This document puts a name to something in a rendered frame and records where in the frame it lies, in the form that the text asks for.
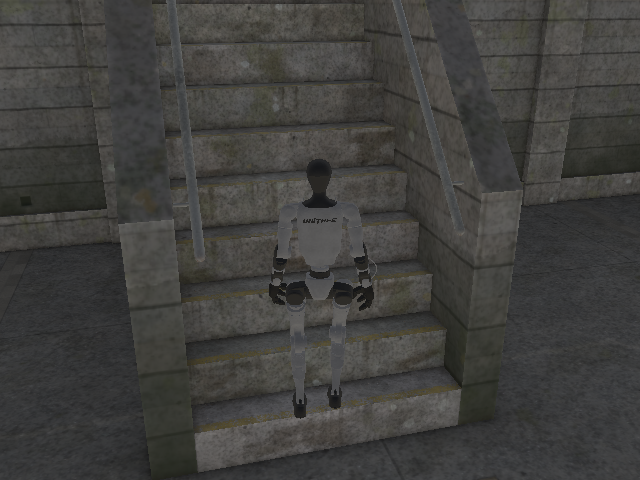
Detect stairs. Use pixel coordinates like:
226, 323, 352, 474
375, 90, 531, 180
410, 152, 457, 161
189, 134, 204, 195
152, 0, 462, 473

